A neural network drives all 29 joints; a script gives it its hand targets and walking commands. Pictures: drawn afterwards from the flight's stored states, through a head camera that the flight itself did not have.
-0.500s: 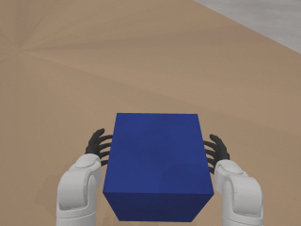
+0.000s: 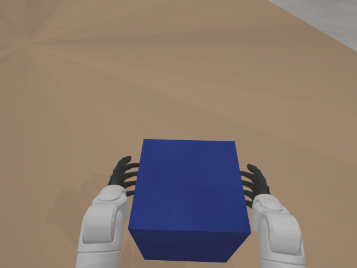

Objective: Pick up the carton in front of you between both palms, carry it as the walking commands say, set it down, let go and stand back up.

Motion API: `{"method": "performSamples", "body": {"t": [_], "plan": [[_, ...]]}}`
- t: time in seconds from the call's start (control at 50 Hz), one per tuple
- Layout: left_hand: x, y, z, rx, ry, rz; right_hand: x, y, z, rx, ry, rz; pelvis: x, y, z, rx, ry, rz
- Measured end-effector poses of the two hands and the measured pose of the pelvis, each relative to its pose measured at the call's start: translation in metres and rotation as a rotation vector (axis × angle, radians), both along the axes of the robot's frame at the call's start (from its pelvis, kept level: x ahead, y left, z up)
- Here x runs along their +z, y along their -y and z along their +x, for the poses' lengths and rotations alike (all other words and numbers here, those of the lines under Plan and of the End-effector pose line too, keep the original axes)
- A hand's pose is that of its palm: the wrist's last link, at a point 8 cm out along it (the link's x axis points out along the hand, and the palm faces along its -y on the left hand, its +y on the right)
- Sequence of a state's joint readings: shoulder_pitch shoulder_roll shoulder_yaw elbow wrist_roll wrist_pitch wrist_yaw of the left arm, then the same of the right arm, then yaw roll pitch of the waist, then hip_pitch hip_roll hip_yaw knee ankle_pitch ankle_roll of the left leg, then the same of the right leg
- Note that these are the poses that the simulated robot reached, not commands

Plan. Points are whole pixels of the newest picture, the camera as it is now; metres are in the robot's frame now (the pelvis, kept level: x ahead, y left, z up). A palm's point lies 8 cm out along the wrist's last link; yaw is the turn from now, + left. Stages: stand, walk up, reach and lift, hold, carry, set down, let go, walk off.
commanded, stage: carry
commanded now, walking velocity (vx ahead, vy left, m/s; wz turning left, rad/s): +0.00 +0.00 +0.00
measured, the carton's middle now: (187, 204) +0.29 +0.00 -0.03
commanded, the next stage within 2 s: hold in 1.52 s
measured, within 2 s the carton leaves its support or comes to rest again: neither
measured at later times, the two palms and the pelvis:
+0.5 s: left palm (121, 193) +0.28 +0.15 +0.03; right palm (256, 205) +0.27 -0.15 +0.03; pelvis -0.01 +0.01 -0.02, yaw -2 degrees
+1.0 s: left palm (118, 210) +0.24 +0.14 +0.03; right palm (261, 224) +0.23 -0.15 +0.03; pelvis -0.05 +0.01 -0.01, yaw -2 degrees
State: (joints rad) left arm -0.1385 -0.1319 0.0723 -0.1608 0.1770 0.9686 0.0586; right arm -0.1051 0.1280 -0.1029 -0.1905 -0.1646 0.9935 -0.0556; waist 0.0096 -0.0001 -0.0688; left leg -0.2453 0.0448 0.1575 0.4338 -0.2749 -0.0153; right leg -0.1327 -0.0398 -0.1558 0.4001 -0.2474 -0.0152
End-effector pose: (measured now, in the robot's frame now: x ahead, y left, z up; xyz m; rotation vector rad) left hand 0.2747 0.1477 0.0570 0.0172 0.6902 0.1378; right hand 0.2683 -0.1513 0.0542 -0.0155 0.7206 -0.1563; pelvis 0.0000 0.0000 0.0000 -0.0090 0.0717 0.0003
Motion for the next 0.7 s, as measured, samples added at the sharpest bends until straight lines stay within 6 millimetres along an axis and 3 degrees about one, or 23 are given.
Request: {"method": "performSamples", "body": {"t": [0.12, 0.24, 0.38, 0.48, 0.7], "plan": [[-0.032, -0.010, 0.004, -0.003, -0.017, 0.004, -0.025, -0.010, 0.009, 0.043, -0.019, -0.052, -0.013, -0.007, 0.011, -0.033, 0.012, 0.025], [-0.043, -0.003, 0.019, -0.051, -0.006, 0.038, -0.044, -0.004, 0.012, 0.016, -0.008, -0.045, -0.015, -0.011, 0.006, -0.032, 0.010, 0.018], [-0.035, 0.003, 0.023, -0.060, 0.070, 0.024, -0.036, 0.002, 0.010, -0.019, 0.068, -0.032, -0.016, -0.010, -0.006, -0.034, 0.011, 0.013], [-0.030, 0.002, 0.012, -0.052, 0.076, 0.022, -0.028, 0.002, 0.002, -0.009, 0.074, -0.037, -0.016, -0.008, -0.011, -0.034, 0.020, 0.011], [-0.029, 0.000, -0.013, -0.039, 0.040, 0.031, -0.031, -0.001, -0.019, 0.007, 0.040, -0.031, -0.014, -0.006, -0.031, -0.033, 0.043, 0.007]]}}
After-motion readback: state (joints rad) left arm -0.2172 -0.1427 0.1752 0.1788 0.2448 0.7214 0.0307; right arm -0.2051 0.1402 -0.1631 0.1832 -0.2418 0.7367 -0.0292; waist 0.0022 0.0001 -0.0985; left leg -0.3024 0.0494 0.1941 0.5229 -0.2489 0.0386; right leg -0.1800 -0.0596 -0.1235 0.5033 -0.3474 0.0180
